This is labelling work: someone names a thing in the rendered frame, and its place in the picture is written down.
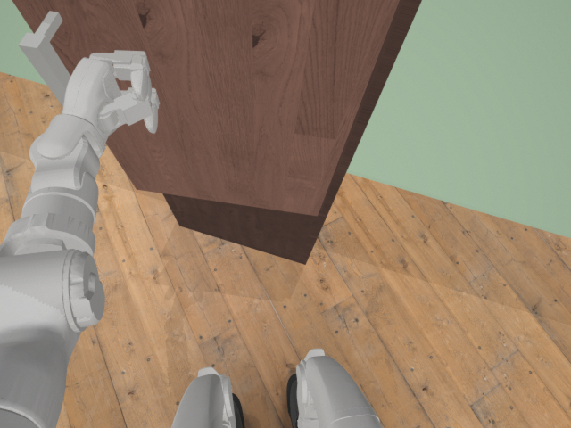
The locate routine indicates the robot left shin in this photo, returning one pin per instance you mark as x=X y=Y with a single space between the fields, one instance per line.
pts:
x=209 y=371

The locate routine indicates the left robot hand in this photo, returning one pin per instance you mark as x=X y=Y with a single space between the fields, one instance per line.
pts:
x=93 y=94

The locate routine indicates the cupboard door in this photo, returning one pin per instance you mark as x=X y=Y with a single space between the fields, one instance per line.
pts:
x=257 y=97

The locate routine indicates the robot right thigh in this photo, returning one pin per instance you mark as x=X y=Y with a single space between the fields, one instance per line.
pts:
x=338 y=400

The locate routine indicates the handle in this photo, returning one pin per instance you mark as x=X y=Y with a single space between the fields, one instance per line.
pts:
x=44 y=58

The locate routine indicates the left robot forearm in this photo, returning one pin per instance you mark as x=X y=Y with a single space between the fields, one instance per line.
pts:
x=60 y=208

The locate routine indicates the left robot upper arm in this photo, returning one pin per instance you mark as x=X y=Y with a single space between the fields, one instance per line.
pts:
x=46 y=300

